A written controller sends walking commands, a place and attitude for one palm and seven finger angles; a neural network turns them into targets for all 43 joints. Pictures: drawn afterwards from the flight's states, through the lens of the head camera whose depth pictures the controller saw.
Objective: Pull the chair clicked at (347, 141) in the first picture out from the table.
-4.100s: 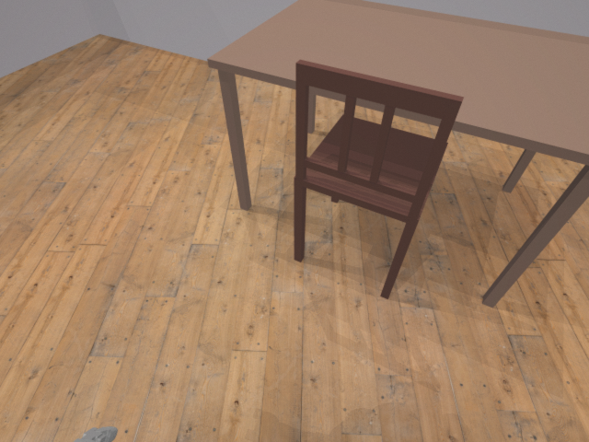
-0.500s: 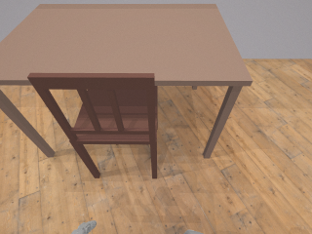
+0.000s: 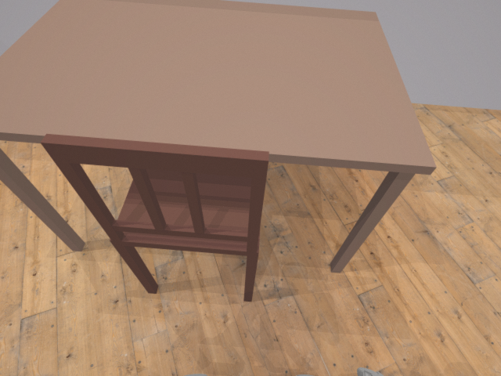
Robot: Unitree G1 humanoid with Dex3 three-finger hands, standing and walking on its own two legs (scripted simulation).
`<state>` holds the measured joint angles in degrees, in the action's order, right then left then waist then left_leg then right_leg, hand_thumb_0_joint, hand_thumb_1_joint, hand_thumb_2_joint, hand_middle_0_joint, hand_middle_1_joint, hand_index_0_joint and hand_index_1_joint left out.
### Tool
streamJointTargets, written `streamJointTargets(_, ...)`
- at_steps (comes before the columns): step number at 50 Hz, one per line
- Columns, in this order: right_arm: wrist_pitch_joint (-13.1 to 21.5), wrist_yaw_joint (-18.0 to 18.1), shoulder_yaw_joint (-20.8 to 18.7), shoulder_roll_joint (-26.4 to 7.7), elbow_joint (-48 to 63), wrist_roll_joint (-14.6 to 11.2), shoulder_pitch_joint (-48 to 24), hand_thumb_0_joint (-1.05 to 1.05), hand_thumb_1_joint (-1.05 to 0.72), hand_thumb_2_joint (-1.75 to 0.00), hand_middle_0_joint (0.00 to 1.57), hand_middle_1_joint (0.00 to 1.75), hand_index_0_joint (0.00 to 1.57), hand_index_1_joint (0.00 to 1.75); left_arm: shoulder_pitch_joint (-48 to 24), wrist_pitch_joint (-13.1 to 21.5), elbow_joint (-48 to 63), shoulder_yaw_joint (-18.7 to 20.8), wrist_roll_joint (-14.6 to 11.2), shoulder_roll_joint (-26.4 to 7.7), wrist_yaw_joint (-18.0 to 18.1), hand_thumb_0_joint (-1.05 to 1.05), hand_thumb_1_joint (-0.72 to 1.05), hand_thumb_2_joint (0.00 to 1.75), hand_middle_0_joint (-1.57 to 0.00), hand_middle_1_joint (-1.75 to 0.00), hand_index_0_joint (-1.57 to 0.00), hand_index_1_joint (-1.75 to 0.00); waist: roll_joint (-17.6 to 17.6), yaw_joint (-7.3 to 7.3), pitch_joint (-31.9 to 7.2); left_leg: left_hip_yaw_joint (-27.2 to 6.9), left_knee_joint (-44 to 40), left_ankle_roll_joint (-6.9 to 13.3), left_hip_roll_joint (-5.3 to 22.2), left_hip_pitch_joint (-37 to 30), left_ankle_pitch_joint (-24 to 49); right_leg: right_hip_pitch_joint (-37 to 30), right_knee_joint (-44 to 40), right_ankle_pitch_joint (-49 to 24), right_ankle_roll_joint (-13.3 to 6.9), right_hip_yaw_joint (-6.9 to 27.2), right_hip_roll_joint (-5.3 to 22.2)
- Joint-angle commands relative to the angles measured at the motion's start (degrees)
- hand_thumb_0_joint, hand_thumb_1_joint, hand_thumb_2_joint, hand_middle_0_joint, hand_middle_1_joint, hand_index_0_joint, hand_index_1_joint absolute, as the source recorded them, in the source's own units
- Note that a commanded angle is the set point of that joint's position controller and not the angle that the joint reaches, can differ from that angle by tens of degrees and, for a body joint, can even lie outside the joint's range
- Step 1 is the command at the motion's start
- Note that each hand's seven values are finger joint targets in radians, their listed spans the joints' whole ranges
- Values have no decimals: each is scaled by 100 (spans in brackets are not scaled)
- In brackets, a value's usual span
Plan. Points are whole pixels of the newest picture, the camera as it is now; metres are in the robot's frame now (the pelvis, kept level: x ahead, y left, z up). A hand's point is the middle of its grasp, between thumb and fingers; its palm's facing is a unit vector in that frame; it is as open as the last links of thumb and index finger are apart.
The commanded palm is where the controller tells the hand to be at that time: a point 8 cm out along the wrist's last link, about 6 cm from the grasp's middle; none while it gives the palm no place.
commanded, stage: come to a stop and stand still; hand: left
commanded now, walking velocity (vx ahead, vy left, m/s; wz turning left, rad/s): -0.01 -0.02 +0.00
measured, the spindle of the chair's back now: (149, 199) +0.46 +0.27 -0.10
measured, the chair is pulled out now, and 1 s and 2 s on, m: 0.00 0.00 0.00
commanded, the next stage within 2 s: look again from close up in 0.86 s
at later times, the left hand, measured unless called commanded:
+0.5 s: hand out of the picture -0.01 +0.16 -0.17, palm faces +0.10 -0.97 -0.22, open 7.3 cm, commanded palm none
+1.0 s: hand out of the picture -0.04 +0.16 -0.18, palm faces +0.05 -0.98 -0.17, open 7.4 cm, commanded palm none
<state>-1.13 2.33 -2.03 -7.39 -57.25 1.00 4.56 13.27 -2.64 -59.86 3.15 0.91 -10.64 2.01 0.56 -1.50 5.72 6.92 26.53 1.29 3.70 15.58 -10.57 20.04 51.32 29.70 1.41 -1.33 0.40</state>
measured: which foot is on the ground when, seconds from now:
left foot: down 0.00-0.16, up 0.18-0.48, down 0.50-1.00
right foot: up 0.00-0.12, down 0.14-1.00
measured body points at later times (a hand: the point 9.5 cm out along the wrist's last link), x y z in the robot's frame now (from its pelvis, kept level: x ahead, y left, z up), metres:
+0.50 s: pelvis -0.03 -0.03 +0.00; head -0.01 -0.03 +0.45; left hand -0.02 +0.21 -0.16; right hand +0.00 -0.28 -0.16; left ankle -0.06 +0.10 -0.74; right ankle -0.01 -0.15 -0.74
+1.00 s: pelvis -0.02 -0.01 +0.00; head -0.01 +0.00 +0.45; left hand -0.04 +0.21 -0.16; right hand -0.03 -0.22 -0.16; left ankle -0.06 +0.10 -0.74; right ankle -0.01 -0.15 -0.74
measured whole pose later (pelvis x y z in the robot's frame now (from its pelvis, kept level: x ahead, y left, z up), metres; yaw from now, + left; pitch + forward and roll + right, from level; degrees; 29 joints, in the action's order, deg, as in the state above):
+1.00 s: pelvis -0.02 -0.01 +0.00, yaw +1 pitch +0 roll +0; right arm 0.5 1.8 0.2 -7.6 -64.7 0.1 16.7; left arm 16.1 0.6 -66.4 -0.1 1.2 -7.8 2.4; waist 0.2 -0.5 1.3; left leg 2.5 24.7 0.5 0.5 8.0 -16.3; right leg 11.8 23.9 11.6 2.2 -2.3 3.1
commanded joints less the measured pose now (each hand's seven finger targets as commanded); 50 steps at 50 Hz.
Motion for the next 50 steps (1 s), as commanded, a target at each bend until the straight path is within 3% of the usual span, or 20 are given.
streamJointTargets(1,-15,54,-382,-1285,251,59,382,0,-90,-90,20,30,20,30,569,30,335,106,-16,-292,30,0,90,90,-20,-30,-20,-30,-1027,123,-1129,-995,-315,874,1522,-991,3715,2,-289,-222,-26,151,176)
streamJointTargets(4,-43,-40,-372,-1174,264,28,258,0,-90,-90,20,30,20,30,979,120,229,63,28,-233,26,0,90,90,-20,-30,-20,-30,-868,-65,-1103,-845,-96,528,1131,-310,1693,-924,-1956,-1444,-24,-135,174)
streamJointTargets(5,-32,-89,-341,-984,244,-26,327,0,-90,-90,20,30,20,30,1091,190,202,53,63,-399,47,0,90,90,-20,-30,-20,-30,-321,-106,-1074,-701,256,248,752,-34,678,-1263,-2821,-2043,-7,24,294)
streamJointTargets(6,-44,-134,-267,-575,284,-84,464,0,-90,-90,20,30,20,30,813,279,259,44,113,-765,67,0,90,90,-20,-30,-20,-30,935,65,-801,-324,774,-153,80,474,-906,-1043,-3472,-2149,-283,1245,1247)
streamJointTargets(7,-100,-175,-235,-503,376,-63,383,0,-90,-90,20,30,20,30,519,281,403,52,102,-1104,34,0,90,90,-20,-30,-20,-30,1348,72,-477,-380,1267,-281,-232,532,-1857,-339,-3860,-1963,-756,1866,1996)
streamJointTargets(8,-185,-188,-248,-634,386,-24,175,0,-90,-90,20,30,20,30,429,280,456,82,95,-1150,19,0,90,90,-20,-30,-20,-30,1210,-67,-416,-642,1807,-257,-197,415,-1987,157,-4088,-1125,-995,2109,2066)
streamJointTargets(9,-194,-198,-249,-653,350,-1,203,0,-90,-90,20,30,20,30,213,293,445,109,96,-1131,29,0,90,90,-20,-30,-20,-30,1428,13,-162,-800,2111,-208,-168,619,-1742,204,-4107,-954,-1041,2171,1953)
streamJointTargets(13,-87,-228,-222,-736,78,-1,638,0,-90,-90,20,30,20,30,133,326,454,93,75,-964,12,0,90,90,-20,-30,-20,-30,778,64,-187,-684,2386,-286,-185,827,-1143,-516,-3603,-2279,-961,1245,1590)
streamJointTargets(18,-24,-186,-152,-659,154,-30,609,0,-90,-90,20,30,20,30,638,329,276,142,78,-1024,35,0,90,90,-20,-30,-20,-30,910,-194,-467,-559,1494,-339,-237,716,-1379,-1272,-3378,-3225,-1103,1307,1696)
streamJointTargets(22,46,-120,-88,-548,-91,-44,1181,0,-90,-90,20,30,20,30,339,289,196,133,31,-952,39,0,90,90,-20,-30,-20,-30,821,54,-670,-475,-76,-284,-289,-422,-592,-895,-3178,-2743,-847,1057,1430)
streamJointTargets(23,88,-102,-68,-561,-206,-42,1391,0,-90,-90,20,30,20,30,204,272,185,112,-6,-833,34,0,90,90,-20,-30,-20,-30,702,152,-659,-536,-571,-242,-209,-874,-198,-566,-3037,-2302,-648,861,1201)
streamJointTargets(24,135,-82,-64,-732,-239,-18,1429,0,-90,-90,20,30,20,30,226,251,188,57,-37,-629,11,0,90,90,-20,-30,-20,-30,70,112,-684,-918,-698,-102,131,-1122,271,-284,-2803,-1883,-417,582,830)
streamJointTargets(25,163,-69,-75,-886,-215,-6,1310,0,-90,-90,20,30,20,30,271,236,191,22,-35,-472,-17,0,90,90,-20,-30,-20,-30,-381,18,-695,-1348,-774,90,577,-808,460,-406,-2683,-1627,-231,276,528)
streamJointTargets(26,149,-57,-56,-1035,-169,10,1181,0,-90,-90,20,30,20,30,261,230,183,-5,-23,-344,-17,0,90,90,-20,-30,-20,-30,-445,-34,-556,-1486,-818,198,741,-271,323,-632,-2652,-1538,-150,101,411)
streamJointTargets(27,190,-49,-30,-945,-266,4,1060,0,-90,-90,20,30,20,30,135,194,54,-37,0,-321,-10,0,90,90,-20,-30,-20,-30,-1004,-11,-462,-1520,-1193,198,679,-81,207,-826,-2505,-1660,-69,-90,405)
streamJointTargets(35,221,1,55,-708,-553,-59,1284,0,-90,-90,20,30,20,30,394,255,-414,-149,-4,-379,-27,0,90,90,-20,-30,-20,-30,-127,21,-189,-1065,-1019,0,313,-254,284,-1081,-3009,-2270,-93,107,558)
streamJointTargets(47,280,30,110,-587,-726,-68,1525,0,-90,-90,20,30,20,30,598,311,-586,-199,-16,-249,11,0,90,90,-20,-30,-20,-30,-105,80,-150,-934,-985,-35,245,-488,593,-1068,-3086,-2502,-107,167,601)
streamJointTargets(48,363,-84,133,-823,-275,-111,1067,0,-90,-90,20,30,20,30,944,462,-656,-277,45,-415,251,0,90,90,-20,-30,-20,-30,-90,-36,-22,-722,122,-162,319,-61,1309,-940,-2803,-3895,-207,398,851)
streamJointTargets(49,324,-96,129,-576,-183,-52,1458,0,-90,-90,20,30,20,30,801,493,-438,-242,12,-549,189,0,90,90,-20,-30,-20,-30,-363,201,-401,-813,-218,-139,24,-106,57,-1091,-2621,-2858,-306,398,861)
streamJointTargets(50,313,-139,152,-601,-135,-2,1406,0,-90,-90,20,30,20,30,667,512,-302,-227,-14,-656,114,0,90,90,-20,-30,-20,-30,-654,111,-585,-780,-242,-86,6,-109,-155,-1075,-2553,-2266,-350,289,741)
